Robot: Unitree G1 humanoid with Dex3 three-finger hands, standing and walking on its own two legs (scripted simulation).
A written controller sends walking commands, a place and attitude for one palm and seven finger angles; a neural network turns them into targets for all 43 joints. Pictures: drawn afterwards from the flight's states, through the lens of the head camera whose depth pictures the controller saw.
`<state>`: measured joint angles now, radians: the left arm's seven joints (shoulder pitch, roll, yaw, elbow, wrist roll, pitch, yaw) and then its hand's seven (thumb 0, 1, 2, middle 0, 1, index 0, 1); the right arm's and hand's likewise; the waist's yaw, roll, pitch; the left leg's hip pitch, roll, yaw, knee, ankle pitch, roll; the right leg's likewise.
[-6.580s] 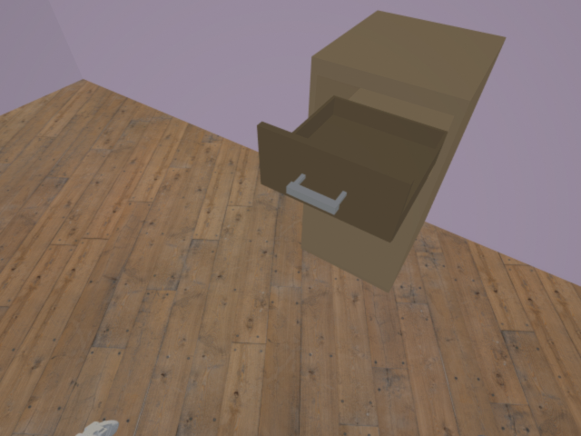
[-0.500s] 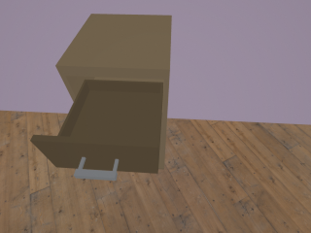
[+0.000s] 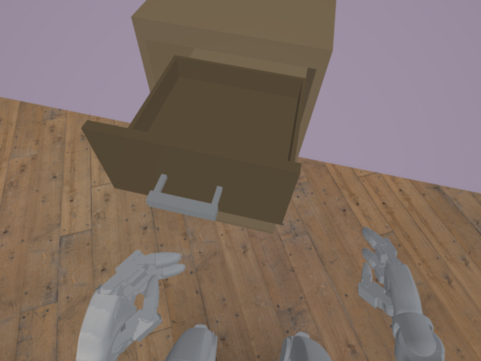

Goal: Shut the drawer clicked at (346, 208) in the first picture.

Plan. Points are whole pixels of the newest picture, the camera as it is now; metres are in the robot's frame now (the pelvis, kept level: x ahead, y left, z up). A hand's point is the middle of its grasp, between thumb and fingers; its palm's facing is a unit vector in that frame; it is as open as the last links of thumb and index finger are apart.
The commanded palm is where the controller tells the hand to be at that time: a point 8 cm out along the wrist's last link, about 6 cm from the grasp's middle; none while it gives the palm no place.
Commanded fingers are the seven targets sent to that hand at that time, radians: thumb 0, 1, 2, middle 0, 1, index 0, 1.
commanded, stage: raise the hand and make a fist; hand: left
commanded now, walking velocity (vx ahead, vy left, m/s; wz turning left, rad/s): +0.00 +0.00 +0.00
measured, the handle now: (186, 195) +0.38 +0.15 +0.02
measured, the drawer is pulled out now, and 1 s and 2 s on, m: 0.27 0.27 0.27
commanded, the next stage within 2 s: bring the fist close to the handle in 1.36 s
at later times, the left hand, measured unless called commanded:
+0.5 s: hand (157, 293) +0.19 +0.14 +0.09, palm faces -0.09 -1.00 +0.00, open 3.2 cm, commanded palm +0.15 +0.19 +0.09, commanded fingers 0.00 0.90 0.90 -1.26 -1.45 -1.26 -1.45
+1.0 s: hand (151, 288) +0.19 +0.14 +0.12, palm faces -0.05 -1.00 -0.05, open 3.3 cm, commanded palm +0.15 +0.19 +0.12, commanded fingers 0.00 0.90 0.90 -1.40 -1.60 -1.40 -1.60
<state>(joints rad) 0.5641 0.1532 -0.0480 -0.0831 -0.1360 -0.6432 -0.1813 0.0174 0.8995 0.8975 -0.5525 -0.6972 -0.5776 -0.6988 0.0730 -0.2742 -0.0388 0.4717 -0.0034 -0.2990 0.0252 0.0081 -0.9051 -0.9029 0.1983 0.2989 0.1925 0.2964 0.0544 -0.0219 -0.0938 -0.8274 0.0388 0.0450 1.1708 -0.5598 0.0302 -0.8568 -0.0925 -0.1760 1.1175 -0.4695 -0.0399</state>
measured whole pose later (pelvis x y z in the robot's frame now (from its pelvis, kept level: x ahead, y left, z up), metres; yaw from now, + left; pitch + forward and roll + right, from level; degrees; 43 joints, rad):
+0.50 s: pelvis +0.02 +0.01 +0.01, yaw -1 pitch +13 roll -2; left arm 0.67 0.16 -0.06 -0.32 -0.14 -0.42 -0.14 0.02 0.90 0.90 -1.06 -1.24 -1.07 -1.24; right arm 0.24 -0.26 -0.02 0.49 0.03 -0.21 -0.01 0.02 -0.90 -0.90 0.20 0.30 0.20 0.30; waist -0.01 0.02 -0.11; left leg -0.78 0.04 0.06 1.10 -0.56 0.05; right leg -0.81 -0.08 -0.16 1.04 -0.45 -0.02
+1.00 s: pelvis +0.03 +0.00 +0.03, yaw -1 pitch +10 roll -2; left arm 0.74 0.19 -0.03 -0.41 -0.16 -0.32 -0.15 0.02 0.90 0.90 -1.39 -1.59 -1.40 -1.59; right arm 0.24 -0.20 0.03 0.44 0.04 -0.19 -0.02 0.01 -0.90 -0.90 0.21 0.30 0.20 0.30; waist 0.02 0.04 -0.11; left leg -0.65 0.04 0.05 1.00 -0.54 0.03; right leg -0.68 -0.07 -0.17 0.95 -0.44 -0.02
